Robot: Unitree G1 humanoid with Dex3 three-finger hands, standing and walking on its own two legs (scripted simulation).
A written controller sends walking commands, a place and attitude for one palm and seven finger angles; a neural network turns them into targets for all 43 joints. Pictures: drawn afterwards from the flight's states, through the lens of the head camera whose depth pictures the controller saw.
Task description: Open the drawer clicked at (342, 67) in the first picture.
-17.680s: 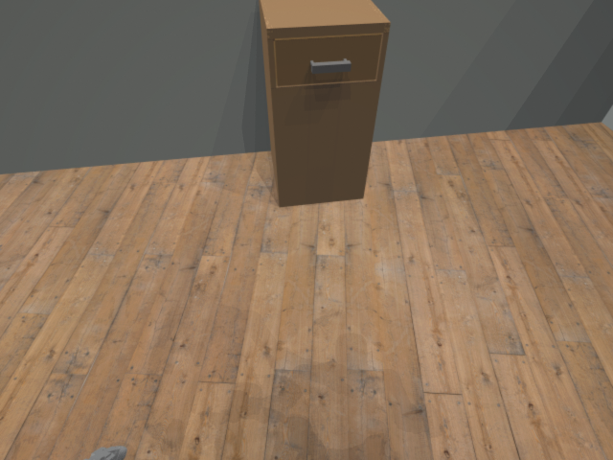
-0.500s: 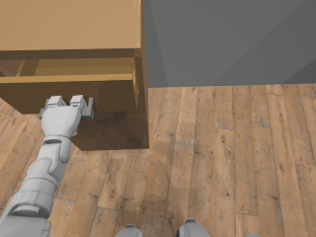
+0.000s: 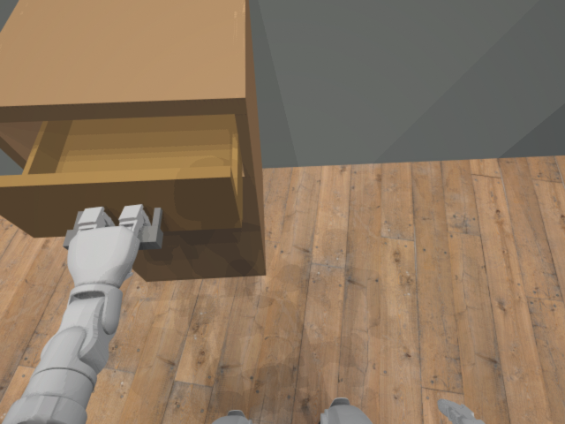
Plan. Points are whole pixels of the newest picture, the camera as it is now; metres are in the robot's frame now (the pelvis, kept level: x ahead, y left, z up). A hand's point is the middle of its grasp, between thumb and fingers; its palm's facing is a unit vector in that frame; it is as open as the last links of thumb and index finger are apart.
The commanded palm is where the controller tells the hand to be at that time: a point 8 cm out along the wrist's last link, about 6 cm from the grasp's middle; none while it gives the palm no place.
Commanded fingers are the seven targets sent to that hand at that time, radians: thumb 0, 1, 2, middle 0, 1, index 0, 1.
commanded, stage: pull the drawer open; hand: left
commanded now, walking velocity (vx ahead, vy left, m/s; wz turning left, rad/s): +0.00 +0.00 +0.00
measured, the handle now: (117, 227) +0.40 +0.27 -0.03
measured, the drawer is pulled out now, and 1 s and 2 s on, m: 0.12 0.25 0.30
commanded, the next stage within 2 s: open the thumb to release the handle in 1.64 s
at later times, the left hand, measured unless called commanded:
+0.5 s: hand (114, 310) +0.28 +0.25 -0.04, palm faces -0.04 -0.05 -1.00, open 6.1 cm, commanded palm +0.24 +0.26 +0.00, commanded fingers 0.00 0.90 0.90 -0.40 -1.35 -0.40 -1.35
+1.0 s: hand (106, 354) +0.22 +0.25 -0.04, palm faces -0.04 -0.05 -1.00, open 6.1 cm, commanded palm +0.18 +0.25 +0.00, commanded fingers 0.00 0.90 0.90 -0.40 -1.35 -0.40 -1.35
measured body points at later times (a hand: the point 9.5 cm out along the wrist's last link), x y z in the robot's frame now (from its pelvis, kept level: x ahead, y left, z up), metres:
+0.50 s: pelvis -0.02 -0.01 +0.00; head +0.07 -0.01 +0.44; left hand +0.27 +0.25 +0.01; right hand +0.12 -0.26 -0.12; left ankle -0.07 +0.10 -0.68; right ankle -0.01 -0.13 -0.68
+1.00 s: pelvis -0.03 -0.02 -0.01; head +0.05 -0.03 +0.44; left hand +0.21 +0.25 +0.01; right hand +0.14 -0.27 -0.12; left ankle -0.07 +0.10 -0.68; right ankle -0.01 -0.13 -0.68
